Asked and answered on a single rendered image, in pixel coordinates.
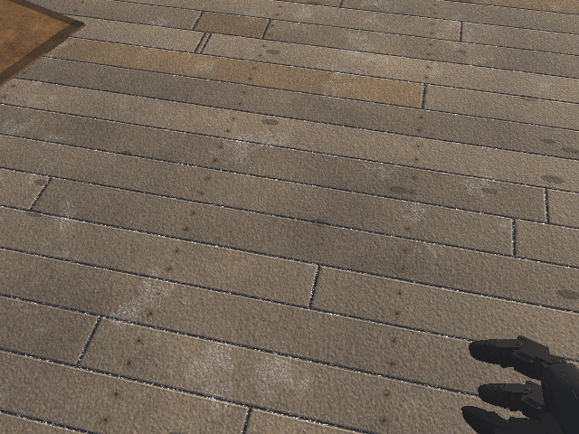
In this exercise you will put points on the right robot hand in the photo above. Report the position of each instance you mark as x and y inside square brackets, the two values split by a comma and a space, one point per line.
[552, 408]

